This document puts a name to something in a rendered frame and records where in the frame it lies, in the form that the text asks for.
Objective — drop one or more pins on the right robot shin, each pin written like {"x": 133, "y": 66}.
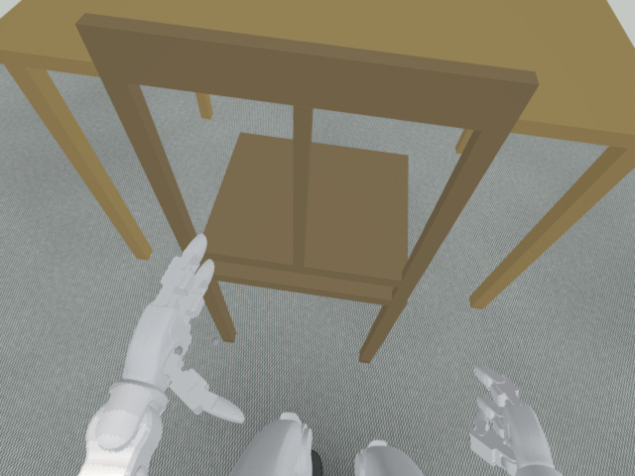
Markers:
{"x": 377, "y": 442}

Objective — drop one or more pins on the left robot forearm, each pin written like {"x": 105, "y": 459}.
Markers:
{"x": 124, "y": 433}

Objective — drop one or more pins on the right robot hand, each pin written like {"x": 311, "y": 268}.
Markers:
{"x": 516, "y": 426}

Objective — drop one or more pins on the left robot hand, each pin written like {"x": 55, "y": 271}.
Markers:
{"x": 164, "y": 325}

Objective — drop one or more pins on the chair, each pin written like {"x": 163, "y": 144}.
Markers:
{"x": 291, "y": 214}

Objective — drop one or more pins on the robot right thigh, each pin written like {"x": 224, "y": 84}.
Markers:
{"x": 384, "y": 461}

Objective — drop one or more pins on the table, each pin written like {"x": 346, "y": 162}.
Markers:
{"x": 583, "y": 59}

